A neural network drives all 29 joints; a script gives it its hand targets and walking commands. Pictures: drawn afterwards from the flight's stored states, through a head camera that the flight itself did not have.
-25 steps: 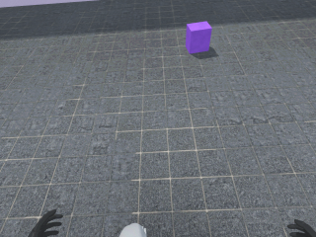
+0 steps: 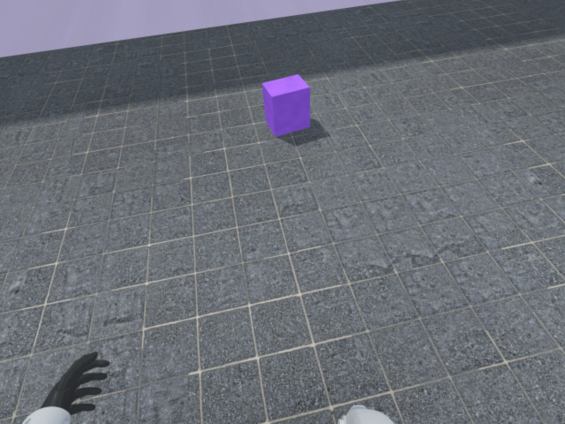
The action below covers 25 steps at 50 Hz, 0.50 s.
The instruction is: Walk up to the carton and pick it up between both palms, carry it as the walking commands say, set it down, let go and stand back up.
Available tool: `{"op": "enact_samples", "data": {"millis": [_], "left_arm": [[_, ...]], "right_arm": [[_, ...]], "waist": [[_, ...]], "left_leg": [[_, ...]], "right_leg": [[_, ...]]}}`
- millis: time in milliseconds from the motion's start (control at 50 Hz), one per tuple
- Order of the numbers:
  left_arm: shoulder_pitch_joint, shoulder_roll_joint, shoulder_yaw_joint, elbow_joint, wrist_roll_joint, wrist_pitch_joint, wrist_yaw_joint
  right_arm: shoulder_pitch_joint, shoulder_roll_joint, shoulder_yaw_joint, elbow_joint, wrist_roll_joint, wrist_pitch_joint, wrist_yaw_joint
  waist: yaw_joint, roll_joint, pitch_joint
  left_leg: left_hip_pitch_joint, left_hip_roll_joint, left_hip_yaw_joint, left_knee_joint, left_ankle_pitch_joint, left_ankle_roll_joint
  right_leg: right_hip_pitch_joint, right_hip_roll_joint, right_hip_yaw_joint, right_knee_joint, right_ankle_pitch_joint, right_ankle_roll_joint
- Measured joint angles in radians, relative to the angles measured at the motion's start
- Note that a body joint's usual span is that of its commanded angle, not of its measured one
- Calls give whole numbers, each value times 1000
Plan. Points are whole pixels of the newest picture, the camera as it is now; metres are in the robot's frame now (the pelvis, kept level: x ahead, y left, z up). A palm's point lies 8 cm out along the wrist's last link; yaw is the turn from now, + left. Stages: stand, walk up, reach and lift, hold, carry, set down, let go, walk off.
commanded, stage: walk up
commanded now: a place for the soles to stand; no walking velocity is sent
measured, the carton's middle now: (286, 105) +1.84 -0.04 -0.61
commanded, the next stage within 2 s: none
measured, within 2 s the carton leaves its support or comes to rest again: neither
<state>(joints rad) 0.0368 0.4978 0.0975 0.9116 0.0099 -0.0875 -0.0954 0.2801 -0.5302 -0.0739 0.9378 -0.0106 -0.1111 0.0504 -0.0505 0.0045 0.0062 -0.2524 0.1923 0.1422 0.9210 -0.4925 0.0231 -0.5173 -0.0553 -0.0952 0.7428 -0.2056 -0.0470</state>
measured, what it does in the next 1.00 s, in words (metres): walks ahead: left foot, then right foot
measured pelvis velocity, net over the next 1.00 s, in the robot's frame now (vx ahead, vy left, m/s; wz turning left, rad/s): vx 0.49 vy -0.07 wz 0.08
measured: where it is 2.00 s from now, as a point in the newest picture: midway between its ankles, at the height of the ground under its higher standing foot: (312, 245)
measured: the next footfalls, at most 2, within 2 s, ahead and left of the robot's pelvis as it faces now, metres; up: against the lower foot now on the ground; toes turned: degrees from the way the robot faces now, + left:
left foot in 0.34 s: +0.34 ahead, +0.13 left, +0.00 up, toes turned +14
right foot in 0.64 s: +0.49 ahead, -0.17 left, +0.00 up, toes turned -7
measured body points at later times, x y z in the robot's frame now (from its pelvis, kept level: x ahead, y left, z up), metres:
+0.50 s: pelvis +0.25 -0.02 +0.00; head +0.26 -0.01 +0.45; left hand +0.32 +0.32 -0.11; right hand +0.40 -0.36 -0.07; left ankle +0.30 +0.12 -0.71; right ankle +0.23 -0.12 -0.65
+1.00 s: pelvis +0.49 -0.07 +0.01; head +0.49 -0.07 +0.46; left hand +0.52 +0.30 -0.07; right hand +0.64 -0.38 -0.09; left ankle +0.59 +0.07 -0.70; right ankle +0.45 -0.16 -0.71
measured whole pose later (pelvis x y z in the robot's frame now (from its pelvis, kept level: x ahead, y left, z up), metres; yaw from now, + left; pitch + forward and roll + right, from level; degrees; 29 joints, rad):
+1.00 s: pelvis +0.49 -0.07 +0.01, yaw +5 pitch -1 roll -1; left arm 0.25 0.51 0.08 0.93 0.01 -0.10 -0.05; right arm 0.18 -0.45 -0.05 0.94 -0.02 -0.09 0.09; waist 0.05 0.04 0.03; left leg -0.52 0.12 0.09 0.74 -0.26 0.02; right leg -0.21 -0.04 -0.20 0.68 -0.45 -0.04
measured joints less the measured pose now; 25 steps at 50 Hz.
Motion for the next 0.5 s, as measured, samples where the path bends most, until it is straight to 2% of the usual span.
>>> {"op": "enact_samples", "data": {"millis": [40, 100, 140, 200, 280, 340, 360, 380, 440, 460, 500], "left_arm": [[16, 2, 0, -11, -14, -7, 17], [57, -11, -5, -14, -22, -12, 35], [94, -17, -9, -9, -21, -17, 44], [150, -13, -13, 0, -14, -22, 50], [201, 4, -20, 16, -8, -20, 46], [233, 14, -29, 28, -5, -14, 41], [239, 15, -32, 32, -6, -13, 41], [241, 6, -36, 36, -8, -12, 42], [233, -26, -58, 46, -8, -6, 44], [222, -32, -61, 47, -7, -3, 43], [192, -35, -61, 38, -7, -1, 37]], "right_arm": [[-27, 10, 15, 1, 11, 2, -6], [-62, 27, 25, -6, 22, 3, -8], [-79, 39, 31, -14, 15, 8, -4], [-103, 61, 36, -26, 2, 17, 12], [-122, 83, 37, -32, -9, 20, 36], [-129, 82, 27, -36, -12, 14, 41], [-135, 81, 21, -37, -14, 7, 36], [-141, 74, 13, -43, -14, -1, 27], [-150, 60, -3, -64, 9, -8, 4], [-145, 61, -6, -65, 15, -8, -3], [-126, 67, -6, -61, 19, -7, -12]], "waist": [[20, 24, 14], [50, 71, 30], [65, 90, 34], [84, 90, 37], [107, 55, 36], [114, 10, 16], [113, -17, 16], [114, -37, 18], [91, -63, 24], [81, -74, 25], [69, -96, 28]], "left_leg": [[-97, -41, -94, 199, 50, 13], [-221, -57, -125, 275, 153, 8], [-283, -57, -116, 227, 163, -3], [-331, -50, -86, 64, 167, -14], [-320, -50, -46, -141, 219, -7], [-264, -77, -13, -231, 281, 19], [-249, -93, 1, -227, 325, 22], [-242, -104, 19, -201, 311, 19], [-193, -114, 53, -174, 219, 15], [-168, -117, 61, -186, 208, 10], [-111, -122, 80, -228, 202, -7]], "right_leg": [[37, 26, -13, 7, -60, -15], [118, 63, -41, -44, -85, -16], [169, 78, -56, -75, -104, -22], [234, 86, -72, -98, -144, -25], [317, 77, -93, -97, -224, -19], [363, 49, -98, -55, -310, -4], [359, 24, -90, -4, -342, -7], [325, 1, -62, 96, -337, -12], [168, 10, 60, 419, -271, 4], [120, 8, 79, 467, -242, 7], [39, -14, 96, 452, -195, 22]]}}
